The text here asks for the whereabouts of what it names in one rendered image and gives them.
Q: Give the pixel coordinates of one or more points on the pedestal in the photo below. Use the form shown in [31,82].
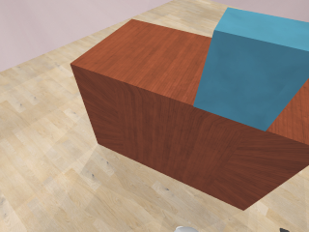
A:
[139,86]

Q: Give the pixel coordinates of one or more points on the carton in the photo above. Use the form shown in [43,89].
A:
[255,65]

